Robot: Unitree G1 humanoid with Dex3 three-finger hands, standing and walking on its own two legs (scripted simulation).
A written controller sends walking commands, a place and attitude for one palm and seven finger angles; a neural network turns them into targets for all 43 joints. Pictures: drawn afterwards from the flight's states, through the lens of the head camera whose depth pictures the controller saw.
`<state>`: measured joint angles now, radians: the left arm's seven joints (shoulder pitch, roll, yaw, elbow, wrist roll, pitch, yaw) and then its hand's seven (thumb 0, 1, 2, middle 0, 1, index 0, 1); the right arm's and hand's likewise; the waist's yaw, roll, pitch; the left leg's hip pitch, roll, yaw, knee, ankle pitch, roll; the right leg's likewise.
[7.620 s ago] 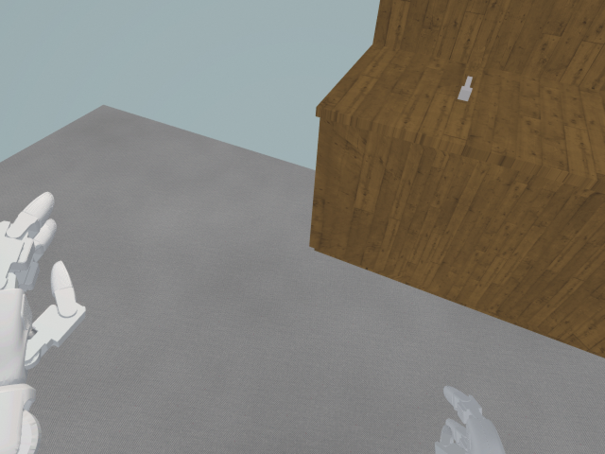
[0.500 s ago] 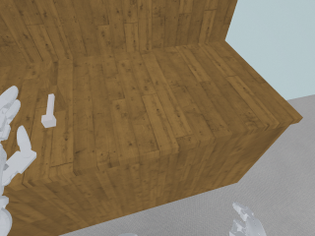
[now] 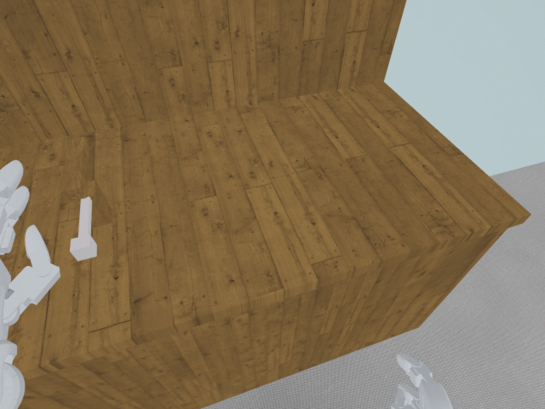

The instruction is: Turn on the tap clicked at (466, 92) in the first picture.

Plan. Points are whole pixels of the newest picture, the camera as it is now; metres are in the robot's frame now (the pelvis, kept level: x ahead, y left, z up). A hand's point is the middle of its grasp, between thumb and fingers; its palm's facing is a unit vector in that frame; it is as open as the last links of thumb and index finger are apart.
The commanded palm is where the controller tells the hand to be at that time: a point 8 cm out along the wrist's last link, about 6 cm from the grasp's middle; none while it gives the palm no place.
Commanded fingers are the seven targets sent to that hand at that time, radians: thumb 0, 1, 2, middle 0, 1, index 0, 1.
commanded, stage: come to a stop and stand still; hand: left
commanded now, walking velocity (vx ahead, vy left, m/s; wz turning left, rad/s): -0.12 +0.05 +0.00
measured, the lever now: (83, 247) +0.33 +0.33 +0.04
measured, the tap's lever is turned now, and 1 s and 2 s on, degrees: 0 0 0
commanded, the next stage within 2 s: look again from close up in 1.10 s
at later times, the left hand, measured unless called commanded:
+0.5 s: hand (9, 233) +0.23 +0.28 +0.22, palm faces +0.46 -0.80 -0.38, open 7.4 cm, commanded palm +0.15 +0.29 +0.18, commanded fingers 0.00 0.90 0.90 -0.20 -0.30 -0.20 -0.30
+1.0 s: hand out of the picture +0.19 +0.29 +0.18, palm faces +0.40 -0.85 -0.35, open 7.4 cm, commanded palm +0.13 +0.31 +0.18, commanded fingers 0.00 0.90 0.90 -0.20 -0.30 -0.20 -0.30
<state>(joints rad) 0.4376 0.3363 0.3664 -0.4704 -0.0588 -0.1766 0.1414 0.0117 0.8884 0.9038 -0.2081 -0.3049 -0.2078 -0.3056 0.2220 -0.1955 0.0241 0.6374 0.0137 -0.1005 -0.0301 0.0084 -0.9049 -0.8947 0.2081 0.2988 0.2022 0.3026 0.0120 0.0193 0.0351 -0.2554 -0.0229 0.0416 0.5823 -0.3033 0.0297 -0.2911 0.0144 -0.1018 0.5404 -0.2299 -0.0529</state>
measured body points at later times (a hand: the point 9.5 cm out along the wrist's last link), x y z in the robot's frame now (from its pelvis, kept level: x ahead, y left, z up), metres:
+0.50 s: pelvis +0.00 +0.01 +0.00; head +0.03 +0.02 +0.45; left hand +0.20 +0.32 +0.24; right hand +0.18 -0.20 -0.07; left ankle +0.01 +0.09 -0.73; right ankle +0.04 -0.09 -0.73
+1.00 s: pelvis -0.02 +0.02 +0.00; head +0.01 +0.05 +0.45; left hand +0.16 +0.33 +0.20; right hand +0.18 -0.18 -0.06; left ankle +0.01 +0.09 -0.73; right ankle +0.04 -0.09 -0.73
